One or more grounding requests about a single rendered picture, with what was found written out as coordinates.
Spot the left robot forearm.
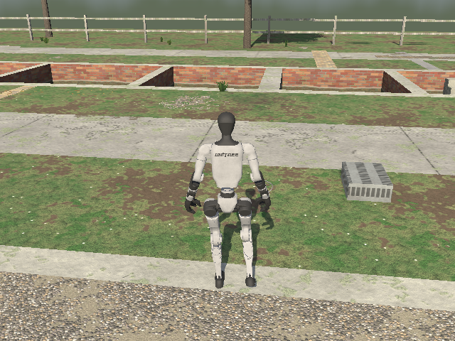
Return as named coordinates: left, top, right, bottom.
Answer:
left=186, top=171, right=200, bottom=201

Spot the left robot thigh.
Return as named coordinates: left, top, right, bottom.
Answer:
left=203, top=198, right=223, bottom=246

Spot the left robot hand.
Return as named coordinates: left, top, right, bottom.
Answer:
left=184, top=198, right=201, bottom=214

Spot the right robot forearm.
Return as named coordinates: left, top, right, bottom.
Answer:
left=255, top=171, right=269, bottom=199

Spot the right robot hand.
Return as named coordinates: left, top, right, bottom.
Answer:
left=255, top=197, right=271, bottom=212

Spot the humanoid robot torso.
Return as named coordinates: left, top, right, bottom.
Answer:
left=210, top=139, right=243, bottom=213

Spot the right robot upper arm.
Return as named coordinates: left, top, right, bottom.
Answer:
left=242, top=143, right=262, bottom=182

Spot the left robot upper arm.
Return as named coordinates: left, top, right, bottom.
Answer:
left=193, top=143, right=212, bottom=183

